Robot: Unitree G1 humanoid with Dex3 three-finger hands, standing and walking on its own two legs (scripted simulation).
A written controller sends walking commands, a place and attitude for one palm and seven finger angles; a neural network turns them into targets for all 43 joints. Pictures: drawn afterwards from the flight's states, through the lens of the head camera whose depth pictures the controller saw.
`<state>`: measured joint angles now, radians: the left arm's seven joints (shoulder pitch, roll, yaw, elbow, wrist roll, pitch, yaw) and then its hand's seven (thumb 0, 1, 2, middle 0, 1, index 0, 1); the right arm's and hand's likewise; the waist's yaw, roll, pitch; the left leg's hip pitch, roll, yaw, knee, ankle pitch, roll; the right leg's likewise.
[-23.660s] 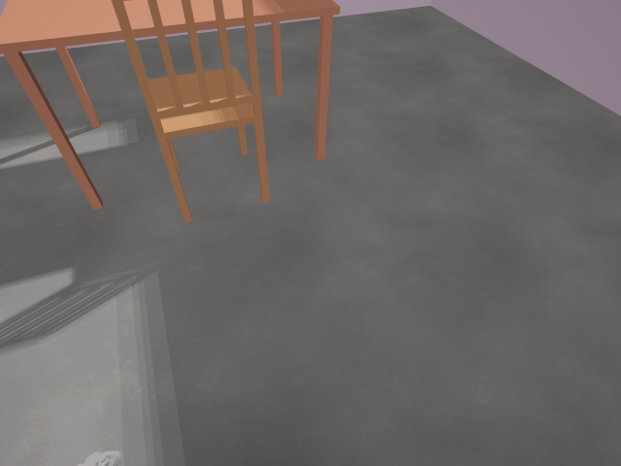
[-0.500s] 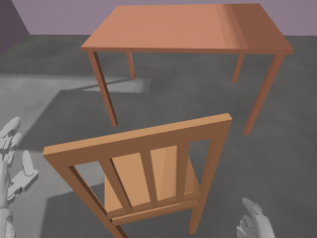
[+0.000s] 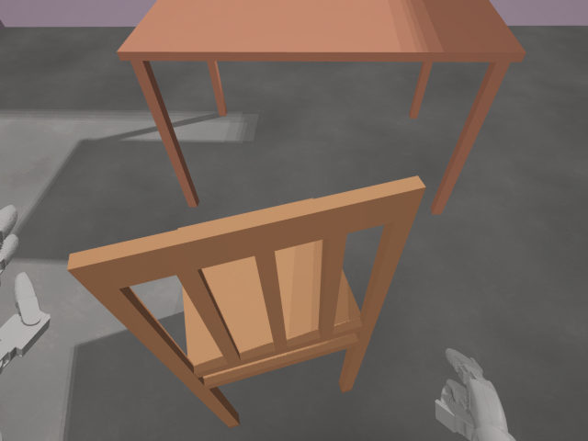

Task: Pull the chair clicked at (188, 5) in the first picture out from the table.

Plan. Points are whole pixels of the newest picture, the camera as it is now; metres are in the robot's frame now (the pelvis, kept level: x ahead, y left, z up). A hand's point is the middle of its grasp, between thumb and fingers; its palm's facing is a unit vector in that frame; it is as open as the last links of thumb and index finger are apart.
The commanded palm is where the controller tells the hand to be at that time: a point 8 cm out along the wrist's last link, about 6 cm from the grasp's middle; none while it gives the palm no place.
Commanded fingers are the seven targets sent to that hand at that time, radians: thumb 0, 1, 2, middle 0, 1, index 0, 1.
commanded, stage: step back with the hand held close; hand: left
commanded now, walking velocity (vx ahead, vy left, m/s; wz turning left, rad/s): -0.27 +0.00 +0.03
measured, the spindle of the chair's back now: (273, 307) +0.32 +0.06 -0.05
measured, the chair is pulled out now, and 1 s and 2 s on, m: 0.60 0.60 0.60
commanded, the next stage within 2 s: stop stepping back and stand still in 1.74 s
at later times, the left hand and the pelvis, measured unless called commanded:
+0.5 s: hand out of the picture +0.14 +0.27 +0.15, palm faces +0.47 -0.75 -0.47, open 7.4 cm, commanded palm +0.07 +0.30 +0.18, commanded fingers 0.00 0.90 0.90 -0.20 -0.30 -0.20 -0.30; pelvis -0.06 +0.00 -0.01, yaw +1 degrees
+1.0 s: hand out of the picture +0.12 +0.27 +0.16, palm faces +0.47 -0.69 -0.55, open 7.4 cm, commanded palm +0.04 +0.30 +0.18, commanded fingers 0.00 0.90 0.90 -0.20 -0.30 -0.20 -0.30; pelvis -0.08 +0.00 -0.02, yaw +4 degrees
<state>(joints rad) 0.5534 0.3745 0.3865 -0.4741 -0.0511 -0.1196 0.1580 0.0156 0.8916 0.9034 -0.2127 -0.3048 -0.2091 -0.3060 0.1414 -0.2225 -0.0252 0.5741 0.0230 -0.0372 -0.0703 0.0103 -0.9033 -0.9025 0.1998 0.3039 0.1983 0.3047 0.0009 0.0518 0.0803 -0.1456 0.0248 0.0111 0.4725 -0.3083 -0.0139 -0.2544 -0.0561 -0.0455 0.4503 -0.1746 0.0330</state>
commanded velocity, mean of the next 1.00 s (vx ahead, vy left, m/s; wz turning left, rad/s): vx -0.34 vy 0.00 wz -0.01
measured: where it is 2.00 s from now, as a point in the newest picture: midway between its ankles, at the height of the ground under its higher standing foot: outside the picture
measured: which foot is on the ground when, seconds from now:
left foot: down 0.00-1.00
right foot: down 0.00-1.00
